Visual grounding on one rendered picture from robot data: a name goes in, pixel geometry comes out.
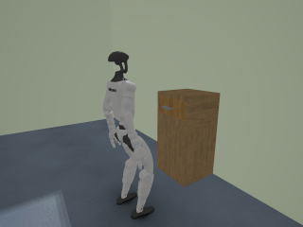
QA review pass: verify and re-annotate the drawer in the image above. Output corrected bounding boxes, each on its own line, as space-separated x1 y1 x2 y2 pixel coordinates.
159 96 187 121

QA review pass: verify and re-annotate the handle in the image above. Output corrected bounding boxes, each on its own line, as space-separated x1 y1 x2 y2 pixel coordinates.
162 105 175 111

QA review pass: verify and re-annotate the robot head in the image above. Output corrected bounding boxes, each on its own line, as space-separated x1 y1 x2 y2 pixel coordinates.
108 51 129 82

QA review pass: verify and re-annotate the right robot hand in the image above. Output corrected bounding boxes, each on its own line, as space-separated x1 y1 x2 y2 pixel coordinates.
134 146 149 170

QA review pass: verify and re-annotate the right robot upper arm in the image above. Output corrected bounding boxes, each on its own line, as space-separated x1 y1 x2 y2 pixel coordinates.
120 80 136 120

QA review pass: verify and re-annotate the robot right forearm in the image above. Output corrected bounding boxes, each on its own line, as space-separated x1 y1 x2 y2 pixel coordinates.
123 111 141 148

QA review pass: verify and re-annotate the robot left forearm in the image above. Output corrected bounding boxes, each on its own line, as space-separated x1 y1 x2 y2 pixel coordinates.
103 109 116 132

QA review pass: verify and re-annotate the right robot thigh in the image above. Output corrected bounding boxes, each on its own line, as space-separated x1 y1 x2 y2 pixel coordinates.
126 135 153 181

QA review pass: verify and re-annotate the left robot upper arm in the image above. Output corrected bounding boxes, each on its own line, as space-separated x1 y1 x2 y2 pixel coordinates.
102 79 113 113

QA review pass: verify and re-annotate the left robot hand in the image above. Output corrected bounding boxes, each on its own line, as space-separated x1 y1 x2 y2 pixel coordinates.
109 130 121 148

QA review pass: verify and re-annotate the cabinet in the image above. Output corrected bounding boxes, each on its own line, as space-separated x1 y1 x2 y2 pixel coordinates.
157 88 221 187

